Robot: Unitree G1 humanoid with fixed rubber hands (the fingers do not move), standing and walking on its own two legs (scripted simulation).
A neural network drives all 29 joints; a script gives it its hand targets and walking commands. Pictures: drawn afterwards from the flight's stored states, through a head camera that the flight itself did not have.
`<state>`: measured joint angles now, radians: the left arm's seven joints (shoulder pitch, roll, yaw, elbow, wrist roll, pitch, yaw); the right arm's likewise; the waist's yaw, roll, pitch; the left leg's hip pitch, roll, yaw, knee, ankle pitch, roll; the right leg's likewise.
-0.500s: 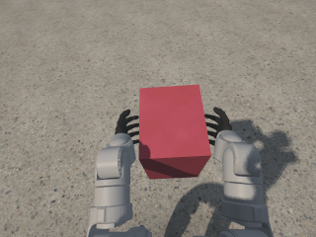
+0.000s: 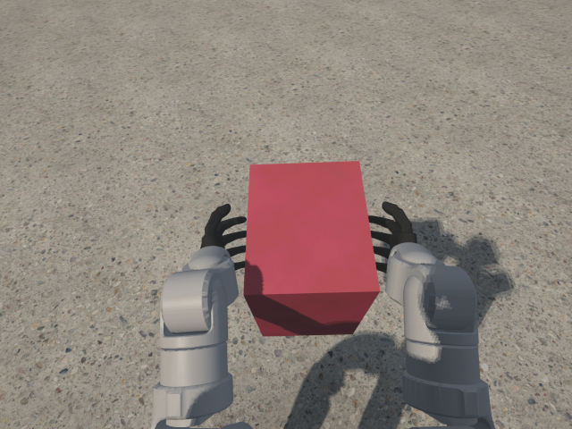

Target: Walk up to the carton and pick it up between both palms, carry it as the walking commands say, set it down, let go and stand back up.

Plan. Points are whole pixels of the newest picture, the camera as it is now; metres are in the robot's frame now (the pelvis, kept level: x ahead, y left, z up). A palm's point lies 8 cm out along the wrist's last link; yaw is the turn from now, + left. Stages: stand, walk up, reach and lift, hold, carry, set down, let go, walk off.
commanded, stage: carry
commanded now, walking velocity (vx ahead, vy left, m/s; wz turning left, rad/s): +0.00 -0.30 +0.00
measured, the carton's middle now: (306, 257) +0.35 +0.01 +0.04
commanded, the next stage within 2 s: none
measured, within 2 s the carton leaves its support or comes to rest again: neither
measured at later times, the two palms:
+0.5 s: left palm (234, 301) +0.26 +0.09 +0.10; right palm (436, 296) +0.26 -0.15 +0.10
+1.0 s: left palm (274, 350) +0.20 +0.04 +0.10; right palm (495, 349) +0.20 -0.19 +0.09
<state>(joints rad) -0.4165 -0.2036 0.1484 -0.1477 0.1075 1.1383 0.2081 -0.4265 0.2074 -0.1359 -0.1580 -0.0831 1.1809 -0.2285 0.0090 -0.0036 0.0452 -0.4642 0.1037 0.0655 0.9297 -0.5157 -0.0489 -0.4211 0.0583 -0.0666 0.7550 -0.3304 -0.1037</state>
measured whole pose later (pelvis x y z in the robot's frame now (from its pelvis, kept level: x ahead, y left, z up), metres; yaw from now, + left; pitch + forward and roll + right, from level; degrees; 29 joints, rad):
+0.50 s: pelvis -0.05 -0.04 +0.00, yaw +0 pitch -1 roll -2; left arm -0.40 -0.20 0.14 -0.14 0.11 1.16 0.22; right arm -0.41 0.20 -0.13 -0.12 -0.08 1.18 -0.22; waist 0.01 0.04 0.02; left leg -0.45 0.18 0.06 0.78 -0.35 -0.05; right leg -0.41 0.00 -0.13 0.72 -0.29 -0.05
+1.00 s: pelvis -0.11 -0.09 +0.00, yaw +0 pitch +0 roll -1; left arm -0.40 -0.19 0.12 -0.19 0.10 1.15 0.23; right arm -0.39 0.19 -0.11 -0.17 -0.07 1.16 -0.21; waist 0.01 0.05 0.06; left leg -0.46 0.16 0.08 0.79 -0.34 -0.04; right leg -0.43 -0.02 -0.16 0.72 -0.26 -0.06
